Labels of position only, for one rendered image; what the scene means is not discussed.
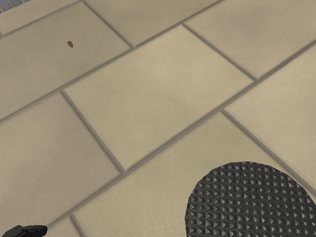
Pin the robot left hand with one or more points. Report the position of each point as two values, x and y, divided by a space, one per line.
26 231

